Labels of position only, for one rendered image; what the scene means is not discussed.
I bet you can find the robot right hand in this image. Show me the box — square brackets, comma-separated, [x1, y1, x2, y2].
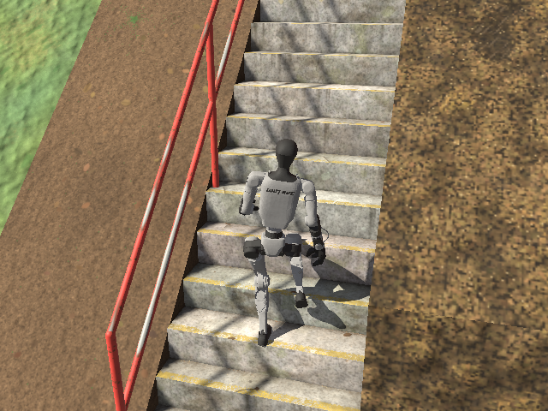
[306, 247, 326, 266]

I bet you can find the right robot upper arm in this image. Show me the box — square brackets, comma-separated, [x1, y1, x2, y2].
[300, 178, 318, 227]

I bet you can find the left robot upper arm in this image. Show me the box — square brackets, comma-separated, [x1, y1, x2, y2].
[241, 171, 265, 215]

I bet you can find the right robot forearm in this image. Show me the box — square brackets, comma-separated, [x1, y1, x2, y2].
[309, 214, 325, 250]

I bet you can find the robot left hand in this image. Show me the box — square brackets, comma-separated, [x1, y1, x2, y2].
[241, 198, 259, 211]

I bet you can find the humanoid robot head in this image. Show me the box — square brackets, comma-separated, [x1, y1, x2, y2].
[268, 139, 298, 182]

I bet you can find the robot torso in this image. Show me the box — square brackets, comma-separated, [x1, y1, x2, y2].
[259, 171, 301, 257]

